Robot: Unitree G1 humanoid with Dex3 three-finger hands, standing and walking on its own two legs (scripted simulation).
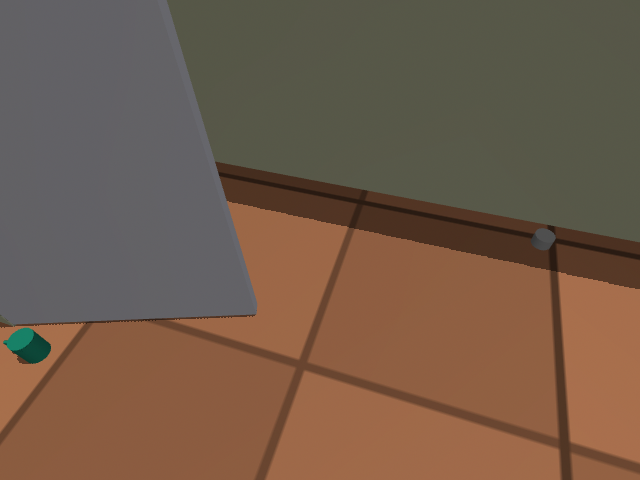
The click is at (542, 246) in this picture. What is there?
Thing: low tin
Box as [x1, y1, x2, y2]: [531, 228, 555, 249]
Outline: 537,229 531,239 531,243 539,249 547,249 553,242 555,236 551,231 547,229
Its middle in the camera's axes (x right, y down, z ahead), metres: +0.89 +0.00 +1.57
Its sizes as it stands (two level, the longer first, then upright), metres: 0.074 0.074 0.048
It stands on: the floor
